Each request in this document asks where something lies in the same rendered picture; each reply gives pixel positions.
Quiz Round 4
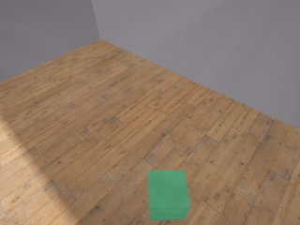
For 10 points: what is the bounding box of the carton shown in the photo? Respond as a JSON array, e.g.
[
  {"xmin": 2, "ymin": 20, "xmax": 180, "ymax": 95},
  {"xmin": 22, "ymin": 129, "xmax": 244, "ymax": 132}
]
[{"xmin": 148, "ymin": 170, "xmax": 190, "ymax": 220}]

